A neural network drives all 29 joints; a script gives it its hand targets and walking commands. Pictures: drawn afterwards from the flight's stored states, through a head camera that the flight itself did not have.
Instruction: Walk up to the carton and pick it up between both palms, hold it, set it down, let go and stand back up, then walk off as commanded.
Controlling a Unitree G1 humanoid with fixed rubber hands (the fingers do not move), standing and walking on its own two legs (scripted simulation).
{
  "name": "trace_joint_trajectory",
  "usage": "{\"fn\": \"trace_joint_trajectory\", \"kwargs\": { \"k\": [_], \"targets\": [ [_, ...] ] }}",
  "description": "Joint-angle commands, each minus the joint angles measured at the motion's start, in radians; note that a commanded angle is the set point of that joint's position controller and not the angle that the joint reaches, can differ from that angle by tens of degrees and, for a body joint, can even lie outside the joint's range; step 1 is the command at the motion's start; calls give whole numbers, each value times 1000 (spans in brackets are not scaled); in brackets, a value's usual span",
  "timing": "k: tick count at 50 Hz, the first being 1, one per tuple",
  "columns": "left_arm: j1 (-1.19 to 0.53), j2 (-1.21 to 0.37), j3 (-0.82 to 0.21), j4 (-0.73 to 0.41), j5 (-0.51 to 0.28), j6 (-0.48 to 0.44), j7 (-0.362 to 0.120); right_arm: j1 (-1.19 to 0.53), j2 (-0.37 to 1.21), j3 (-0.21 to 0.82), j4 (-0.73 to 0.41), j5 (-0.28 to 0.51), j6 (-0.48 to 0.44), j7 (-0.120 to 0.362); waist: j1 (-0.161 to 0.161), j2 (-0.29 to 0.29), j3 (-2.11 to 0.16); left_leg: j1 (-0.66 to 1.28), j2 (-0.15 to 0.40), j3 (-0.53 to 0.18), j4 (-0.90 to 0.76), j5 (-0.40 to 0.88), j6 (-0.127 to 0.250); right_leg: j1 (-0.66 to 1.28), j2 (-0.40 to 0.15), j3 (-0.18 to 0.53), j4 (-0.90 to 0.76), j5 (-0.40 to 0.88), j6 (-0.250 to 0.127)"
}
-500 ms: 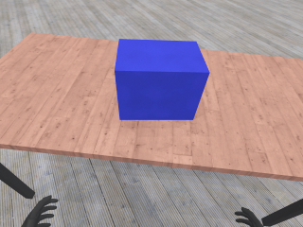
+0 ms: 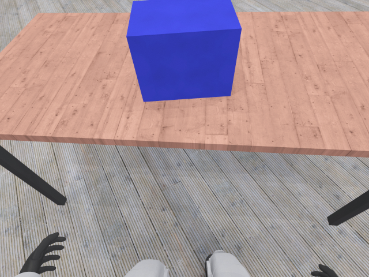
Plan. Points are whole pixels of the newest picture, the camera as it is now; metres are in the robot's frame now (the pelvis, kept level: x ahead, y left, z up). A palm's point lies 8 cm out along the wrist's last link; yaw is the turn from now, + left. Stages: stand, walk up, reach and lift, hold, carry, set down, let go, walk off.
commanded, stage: walk off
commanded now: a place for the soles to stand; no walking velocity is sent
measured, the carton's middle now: (183, 50) +0.70 -0.02 +0.07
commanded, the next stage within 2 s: stand in 1.28 s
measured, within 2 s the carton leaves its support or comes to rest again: neither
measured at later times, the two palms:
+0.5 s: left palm out of the picture -0.06 +0.37 -0.09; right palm out of the picture -0.03 -0.29 -0.06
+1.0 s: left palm out of the picture -0.07 +0.35 -0.05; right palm out of the picture -0.07 -0.28 -0.09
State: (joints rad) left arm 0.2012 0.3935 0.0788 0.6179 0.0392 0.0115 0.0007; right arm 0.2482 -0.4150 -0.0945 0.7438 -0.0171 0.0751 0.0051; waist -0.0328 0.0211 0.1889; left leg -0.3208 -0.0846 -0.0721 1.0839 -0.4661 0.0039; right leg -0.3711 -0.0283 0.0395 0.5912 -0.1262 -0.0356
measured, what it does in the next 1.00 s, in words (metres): walks backwards: left foot, then right foot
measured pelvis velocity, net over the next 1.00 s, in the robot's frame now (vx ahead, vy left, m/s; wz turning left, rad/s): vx -0.14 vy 0.03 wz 0.01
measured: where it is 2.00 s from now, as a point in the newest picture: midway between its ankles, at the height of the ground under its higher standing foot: outside the picture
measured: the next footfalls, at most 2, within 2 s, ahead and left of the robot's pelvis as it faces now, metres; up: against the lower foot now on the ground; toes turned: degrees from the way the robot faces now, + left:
left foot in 0.14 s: -0.02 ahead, +0.13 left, +0.00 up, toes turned -4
right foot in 0.60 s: -0.12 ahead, -0.08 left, +0.00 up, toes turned +5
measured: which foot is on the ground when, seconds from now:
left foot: up 0.00-0.12, down 0.14-0.62, up 0.64-1.00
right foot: down 0.00-0.16, up 0.18-0.58, down 0.60-1.00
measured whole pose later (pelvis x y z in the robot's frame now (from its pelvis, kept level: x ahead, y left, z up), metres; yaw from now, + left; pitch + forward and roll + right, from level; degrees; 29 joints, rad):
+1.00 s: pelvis -0.14 +0.03 +0.01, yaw +1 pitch -1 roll +2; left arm 0.34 0.39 0.08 0.73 0.03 -0.02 0.00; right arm 0.30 -0.41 -0.08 0.76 -0.02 0.01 0.01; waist -0.03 0.03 0.05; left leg -0.29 -0.06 -0.07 0.64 -0.34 0.02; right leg -0.20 0.00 0.07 0.53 -0.31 -0.02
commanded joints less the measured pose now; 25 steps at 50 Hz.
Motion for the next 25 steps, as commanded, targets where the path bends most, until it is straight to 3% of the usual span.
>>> {"fn": "trace_joint_trajectory", "kwargs": {
  "k": [1, 2, 4, 5, 6, 7, 8, 9, 10, 11, 12, 13, 14, 15, 16, 18, 20, 21, 22, 25],
  "targets": [
    [-23, 243, 57, -22, 4, 26, 27, 131, -200, -48, -7, 6, -2, 10, 35, -254, -143, 27, 30, 16, -285, -47, 15, 15, -186, 246, -276, -348, -148],
    [-27, 257, 65, -8, 5, 29, 27, 145, -196, -49, 1, 2, -2, 14, 28, -272, -127, 57, 36, 24, -336, -32, 23, -20, -197, 259, -282, -379, -144],
    [-20, 246, 60, -5, -3, 38, 29, 207, -175, -52, 21, -13, -12, 14, 7, -213, -154, 146, 37, 14, -504, 66, 38, -80, -156, 209, -193, -452, -112],
    [-21, 233, 56, 0, -12, 40, 31, 231, -182, -61, 35, -24, -16, 14, -4, -135, -145, 152, 41, -20, -574, 62, 59, -115, -127, 188, -93, -481, -98],
    [-29, 191, 47, -9, -24, 43, 32, 235, -221, -66, 21, -40, -20, 11, -34, 79, -106, 87, 139, -209, -729, -46, 78, -175, 11, 113, 168, -489, -59],
    [-11, 167, 41, 4, -36, 51, 40, 142, -257, -59, -27, -49, -25, 6, -10, 219, -28, -59, 326, -487, -818, 63, 105, -222, 164, 59, 461, -423, -5],
    [2, 189, 46, -2, -27, 52, 47, 47, -286, -55, -72, -42, -22, 1, -10, 171, -3, -193, 378, -571, -887, -9, 127, -162, 178, 141, 555, -426, -2],
    [16, 218, 53, 14, -23, 46, 50, -41, -309, -55, -87, -41, -25, -5, -1, 160, 25, -259, 378, -584, -928, -84, 135, -99, 182, 181, 620, -403, 7],
    [36, 218, 63, 43, -40, 51, 49, -118, -270, -43, -114, -48, -30, -12, 44, 82, 43, -262, 317, -466, -897, -43, 92, -102, 194, 226, 662, -326, -2],
    [71, 217, 65, 60, -53, 55, 43, -134, -223, -34, -130, -50, -33, -18, 64, 50, 29, -190, 260, -356, -834, 37, 41, -111, 202, 236, 664, -279, 2],
    [105, 209, 61, 61, -65, 54, 41, -155, -207, -31, -134, -52, -40, -23, 81, 82, -4, -98, 232, -279, -777, 138, 57, -133, 203, 216, 667, -252, 10],
    [121, 213, 61, 79, -61, 48, 38, -132, -199, -31, -126, -44, -43, -27, 70, 97, -36, -37, 222, -253, -753, 137, 61, -140, 195, 187, 666, -243, 20],
    [148, 231, 64, 87, -57, 42, 32, -91, -197, -38, -131, -41, -47, -27, 54, 113, -102, 90, 208, -255, -728, 98, 54, -149, 194, 193, 646, -229, 24],
    [164, 229, 62, 94, -53, 37, 29, -67, -187, -35, -127, -36, -49, -26, 41, 124, -156, 185, 223, -260, -700, 91, 91, -173, 181, 173, 607, -250, 25],
    [134, 217, 56, 85, -49, 36, 26, -17, -191, -44, -113, -36, -53, -23, 16, 96, -179, 248, 239, -294, -703, 47, 89, -207, 173, 180, 517, -285, 21],
    [150, 215, 53, 103, -39, 32, 13, 3, -208, -55, -98, -37, -60, -17, -5, 138, -223, 287, 255, -331, -755, -189, 91, -186, 158, 153, 428, -335, 25],
    [178, 204, 47, 112, -37, 25, 7, -20, -216, -50, -87, -35, -64, -11, 7, 158, -210, 254, 283, -348, -794, -270, 98, -142, 135, 131, 326, -391, 21],
    [176, 200, 43, 120, -34, 17, 5, -41, -212, -48, -82, -33, -61, -4, 12, 172, -212, 235, 280, -328, -784, -262, 139, -109, 123, 102, 276, -441, 22],
    [170, 190, 37, 124, -31, 10, 3, -34, -212, -45, -76, -35, -63, -1, 7, 169, -205, 230, 282, -320, -795, -260, 148, -84, 108, 78, 201, -471, 12],
    [225, 181, 41, 150, -19, -1, -4, -62, -238, -49, -64, -32, -61, 5, 27, 187, -195, 131, 249, -244, -786, -203, 147, 85, 99, -35, -18, -482, -3]
  ]
}}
